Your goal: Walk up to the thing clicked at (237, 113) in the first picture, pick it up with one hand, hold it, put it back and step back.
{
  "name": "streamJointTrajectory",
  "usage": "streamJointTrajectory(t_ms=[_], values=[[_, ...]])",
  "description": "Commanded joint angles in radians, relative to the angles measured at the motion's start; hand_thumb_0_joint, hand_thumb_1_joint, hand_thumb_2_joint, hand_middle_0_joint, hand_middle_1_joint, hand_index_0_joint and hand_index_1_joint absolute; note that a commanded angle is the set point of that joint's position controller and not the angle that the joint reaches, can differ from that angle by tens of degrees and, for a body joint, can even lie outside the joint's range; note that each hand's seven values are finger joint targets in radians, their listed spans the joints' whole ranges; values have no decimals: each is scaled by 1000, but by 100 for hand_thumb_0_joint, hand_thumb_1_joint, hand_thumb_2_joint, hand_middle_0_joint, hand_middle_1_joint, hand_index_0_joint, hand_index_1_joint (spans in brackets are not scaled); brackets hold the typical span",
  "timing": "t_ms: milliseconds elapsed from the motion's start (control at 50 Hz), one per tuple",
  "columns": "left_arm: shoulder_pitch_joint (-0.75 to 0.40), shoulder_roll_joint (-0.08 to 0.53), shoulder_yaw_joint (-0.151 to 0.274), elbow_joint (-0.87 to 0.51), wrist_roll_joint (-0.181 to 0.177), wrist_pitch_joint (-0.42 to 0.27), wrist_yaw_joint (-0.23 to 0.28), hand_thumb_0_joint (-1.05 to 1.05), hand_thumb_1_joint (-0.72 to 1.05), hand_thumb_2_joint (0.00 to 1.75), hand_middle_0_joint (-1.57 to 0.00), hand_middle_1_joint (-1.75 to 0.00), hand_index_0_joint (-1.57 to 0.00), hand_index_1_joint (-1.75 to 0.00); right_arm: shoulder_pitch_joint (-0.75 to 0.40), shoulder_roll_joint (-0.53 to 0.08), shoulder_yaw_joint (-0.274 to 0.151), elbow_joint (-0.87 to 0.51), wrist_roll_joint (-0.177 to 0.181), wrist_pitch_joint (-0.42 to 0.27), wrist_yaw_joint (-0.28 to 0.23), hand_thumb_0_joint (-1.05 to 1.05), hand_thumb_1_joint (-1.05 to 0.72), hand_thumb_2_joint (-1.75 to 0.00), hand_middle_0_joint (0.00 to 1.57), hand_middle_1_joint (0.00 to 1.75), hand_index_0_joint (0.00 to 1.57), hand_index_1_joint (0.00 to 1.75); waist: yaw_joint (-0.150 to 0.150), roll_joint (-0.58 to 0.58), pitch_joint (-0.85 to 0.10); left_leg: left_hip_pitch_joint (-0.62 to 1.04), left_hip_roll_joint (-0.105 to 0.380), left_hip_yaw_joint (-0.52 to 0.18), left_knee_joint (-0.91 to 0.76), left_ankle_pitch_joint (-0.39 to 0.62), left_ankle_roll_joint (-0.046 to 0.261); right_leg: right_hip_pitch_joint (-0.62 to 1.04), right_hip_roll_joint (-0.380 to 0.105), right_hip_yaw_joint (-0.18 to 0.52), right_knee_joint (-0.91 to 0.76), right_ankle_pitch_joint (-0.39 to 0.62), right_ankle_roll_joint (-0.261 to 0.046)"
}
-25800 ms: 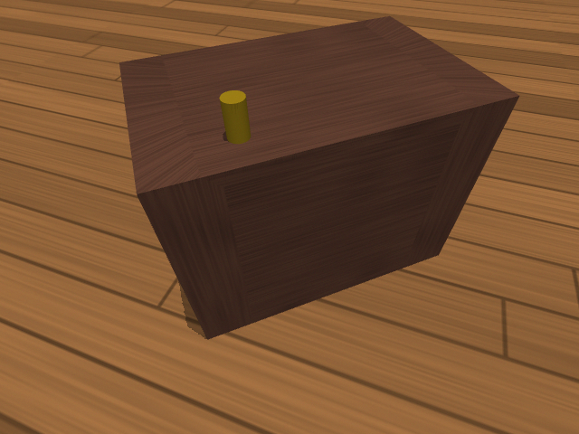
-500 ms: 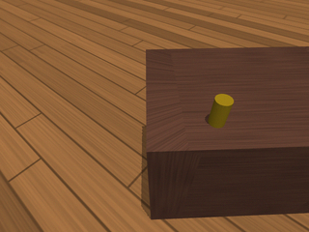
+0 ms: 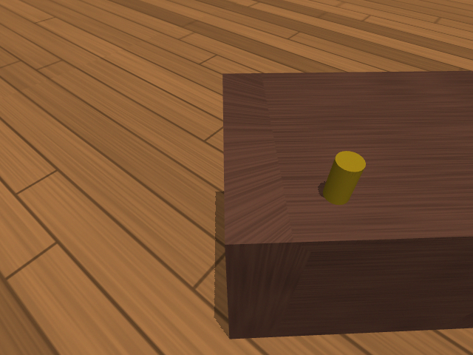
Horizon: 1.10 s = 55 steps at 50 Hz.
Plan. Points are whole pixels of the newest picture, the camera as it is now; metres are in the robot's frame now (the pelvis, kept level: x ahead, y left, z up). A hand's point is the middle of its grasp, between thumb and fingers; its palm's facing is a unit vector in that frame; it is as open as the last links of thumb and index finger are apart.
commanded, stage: home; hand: right
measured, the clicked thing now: (342, 178) +0.45 -0.21 +0.02
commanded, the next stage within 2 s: stand in 0.58 s
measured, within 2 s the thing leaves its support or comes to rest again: neither
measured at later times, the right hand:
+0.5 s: hand out of the picture +0.08 -0.25 -0.15, palm faces -0.04 +0.94 -0.35, open 17.2 cm
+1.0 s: hand out of the picture +0.06 -0.25 -0.16, palm faces -0.05 +0.94 -0.35, open 12.3 cm
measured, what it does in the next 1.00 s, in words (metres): stands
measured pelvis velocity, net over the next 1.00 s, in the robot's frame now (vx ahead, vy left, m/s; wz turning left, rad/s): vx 0.00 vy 0.01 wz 0.01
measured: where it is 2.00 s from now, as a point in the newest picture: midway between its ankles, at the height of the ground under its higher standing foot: outside the picture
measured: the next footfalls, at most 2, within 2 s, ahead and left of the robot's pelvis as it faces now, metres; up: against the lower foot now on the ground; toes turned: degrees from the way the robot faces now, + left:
none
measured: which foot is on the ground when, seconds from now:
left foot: down 0.00-1.00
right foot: down 0.00-1.00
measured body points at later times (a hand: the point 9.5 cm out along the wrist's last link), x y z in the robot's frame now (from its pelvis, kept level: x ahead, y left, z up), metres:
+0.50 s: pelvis +0.00 +0.00 +0.00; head +0.01 +0.01 +0.45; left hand +0.06 +0.31 -0.13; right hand +0.08 -0.30 -0.13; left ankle +0.03 +0.14 -0.74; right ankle -0.04 -0.13 -0.74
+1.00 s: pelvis +0.00 +0.01 +0.00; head +0.02 +0.01 +0.45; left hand +0.05 +0.31 -0.14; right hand +0.07 -0.29 -0.13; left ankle +0.03 +0.14 -0.74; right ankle -0.04 -0.13 -0.74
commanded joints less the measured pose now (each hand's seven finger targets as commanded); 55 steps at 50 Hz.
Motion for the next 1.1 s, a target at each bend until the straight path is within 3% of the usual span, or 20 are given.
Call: streamJointTrajectory(t_ms=[0, 120, 380, 660, 700, 720, 780, 860, 1020, 1080], values=[[2, 208, 40, -39, 4, -11, 13, 0, 90, 90, -20, -30, -20, -30, -13, -223, -43, -43, 5, -18, -18, 0, 54, -6, 5, 5, 5, 5, 7, 32, -113, 101, 91, -68, -25, 314, 57, -17, -105, 60, -43, 283, -25], [-18, 208, 42, -37, 9, -7, 12, 0, 90, 90, -20, -30, -20, -30, -32, -223, -51, -40, 2, -15, -18, 0, 51, -7, 6, 6, 6, 6, 4, 29, -69, 84, 85, -76, -63, 170, 53, -54, -104, 61, -73, 165, -31], [-12, 208, 42, -38, 3, -13, 15, 0, 90, 90, -20, -30, -20, -30, -33, -216, -60, -30, 4, -17, -14, 0, 52, -7, 6, 6, 6, 6, 3, 9, -115, 129, 89, -69, -43, 286, 56, -16, -115, 51, -71, 256, -30], [-4, 208, 45, -35, 9, -10, 12, 0, 90, 90, -20, -30, -20, -30, -34, -217, -64, -26, 4, -11, -11, 0, 52, -7, 5, 6, 5, 6, -3, 29, -34, 78, 74, -86, -95, 69, 50, -76, -107, 56, -110, 79, -37], [-1, 206, 46, -33, 9, -10, 11, 0, 90, 90, -20, -30, -20, -30, -32, -214, -64, -26, 3, -10, -10, 0, 36, -23, 20, 22, 20, 22, -2, 25, -31, 67, 73, -89, -101, 39, 52, -75, -108, 57, -110, 59, -38], [0, 205, 48, -32, 8, -9, 10, 0, 90, 90, -20, -30, -20, -30, -30, -218, -66, -27, 3, -10, -9, 0, 28, -31, 20, 30, 20, 30, -2, 28, -26, 63, 71, -91, -104, 14, 53, -80, -107, 58, -114, 40, -38], [3, 205, 49, -32, 7, -11, 9, 0, 90, 90, -20, -30, -20, -30, -25, -218, -67, -26, 3, -10, -8, 0, 4, -55, 20, 30, 20, 30, -3, 27, -22, 51, 69, -95, -111, -5, 52, -79, -107, 60, -117, 27, -38], [8, 205, 50, -39, 8, -14, 11, 0, 90, 90, -20, -30, -20, -30, -27, -212, -66, -33, 3, -15, -8, 0, -28, -87, 20, 30, 20, 30, 1, 18, -72, 85, 75, -91, -78, 118, 56, -49, -116, 61, -103, 121, -37], [11, 200, 44, -40, 3, -14, 14, 0, 90, 90, -20, -30, -20, -30, -15, -213, -59, -27, 6, -17, -13, 0, -90, -90, 20, 30, 20, 30, 2, 16, -90, 103, 84, -85, -54, 270, 57, -22, -120, 50, -79, 232, -29], [16, 203, 44, -41, 4, -12, 12, 0, 90, 90, -20, -30, -20, -30, -12, -210, -57, -27, 5, -15, -14, 0, -90, -90, 20, 30, 20, 30, 2, 18, -89, 107, 80, -80, -58, 241, 56, -26, -119, 48, -82, 214, -30]])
